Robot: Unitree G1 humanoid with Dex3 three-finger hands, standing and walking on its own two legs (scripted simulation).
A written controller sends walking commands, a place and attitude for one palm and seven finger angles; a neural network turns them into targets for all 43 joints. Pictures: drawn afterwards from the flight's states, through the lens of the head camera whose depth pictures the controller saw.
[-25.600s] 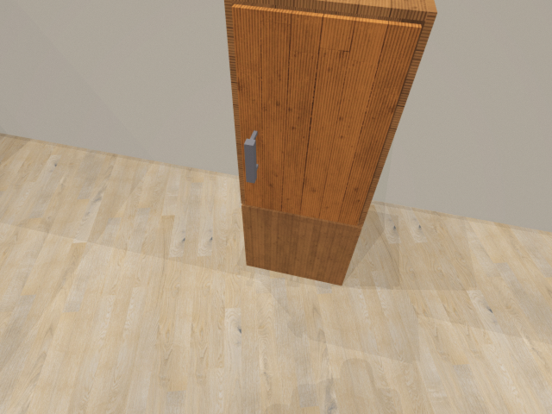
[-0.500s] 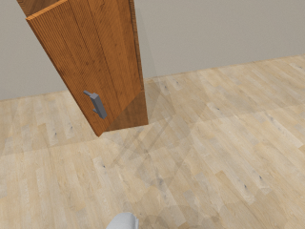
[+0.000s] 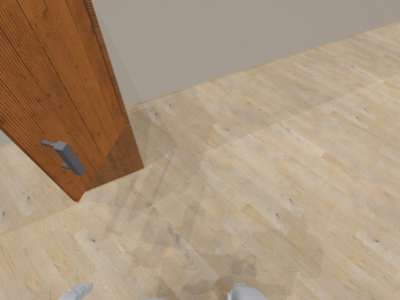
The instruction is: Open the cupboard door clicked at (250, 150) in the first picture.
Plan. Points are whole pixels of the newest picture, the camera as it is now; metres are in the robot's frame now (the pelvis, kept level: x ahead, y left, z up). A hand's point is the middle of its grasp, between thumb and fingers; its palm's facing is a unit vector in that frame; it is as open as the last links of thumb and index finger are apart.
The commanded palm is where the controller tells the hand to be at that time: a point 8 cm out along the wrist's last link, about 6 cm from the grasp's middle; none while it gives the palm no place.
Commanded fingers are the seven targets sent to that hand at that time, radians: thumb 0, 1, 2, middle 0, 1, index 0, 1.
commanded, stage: walk to a spot facing it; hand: left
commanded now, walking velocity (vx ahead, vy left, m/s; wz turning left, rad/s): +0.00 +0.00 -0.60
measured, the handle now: (63, 157) +0.44 +0.42 -0.11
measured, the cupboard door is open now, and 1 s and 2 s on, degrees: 47 47 47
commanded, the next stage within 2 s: turn to face it in 2.00 s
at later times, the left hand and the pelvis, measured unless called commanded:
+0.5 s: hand (148, 270) +0.19 +0.14 -0.16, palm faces -0.33 -0.92 -0.20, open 7.4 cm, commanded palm none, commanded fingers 0.00 0.90 0.90 -0.20 -0.30 -0.20 -0.30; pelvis +0.00 -0.02 +0.00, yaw -19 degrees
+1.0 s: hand (190, 233) +0.28 +0.05 -0.16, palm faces -0.58 -0.79 -0.18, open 7.4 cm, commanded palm none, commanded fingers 0.00 0.90 0.90 -0.20 -0.30 -0.20 -0.30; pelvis +0.10 -0.07 +0.01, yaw -38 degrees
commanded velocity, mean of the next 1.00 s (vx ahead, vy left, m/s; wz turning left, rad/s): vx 0.20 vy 0.00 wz -0.56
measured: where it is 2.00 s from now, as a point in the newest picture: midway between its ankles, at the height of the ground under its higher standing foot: (290, 260)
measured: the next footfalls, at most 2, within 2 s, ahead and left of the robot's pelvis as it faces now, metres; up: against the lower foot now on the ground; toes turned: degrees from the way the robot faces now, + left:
right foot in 0.06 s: +0.06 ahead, -0.14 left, +0.00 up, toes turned -4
left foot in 0.30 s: +0.09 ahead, +0.12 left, +0.00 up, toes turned -9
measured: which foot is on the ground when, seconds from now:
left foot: down 0.00-0.06, up 0.08-0.28, down 0.30-0.54, up 0.56-0.82, down 0.84-1.00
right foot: up 0.00-0.04, down 0.06-0.28, up 0.30-0.52, down 0.54-0.82, up 0.84-1.00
